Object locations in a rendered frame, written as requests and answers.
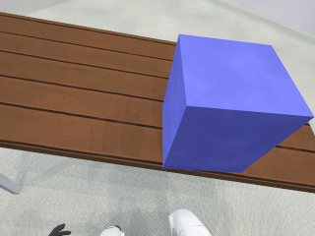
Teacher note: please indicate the table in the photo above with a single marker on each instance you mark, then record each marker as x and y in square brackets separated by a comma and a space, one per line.
[97, 94]

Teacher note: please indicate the robot left hand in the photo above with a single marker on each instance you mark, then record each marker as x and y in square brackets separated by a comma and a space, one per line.
[57, 231]

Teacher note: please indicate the carton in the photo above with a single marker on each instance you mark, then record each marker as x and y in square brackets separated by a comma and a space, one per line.
[227, 103]

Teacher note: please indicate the right robot thigh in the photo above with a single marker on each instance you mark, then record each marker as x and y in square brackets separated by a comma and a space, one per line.
[183, 222]

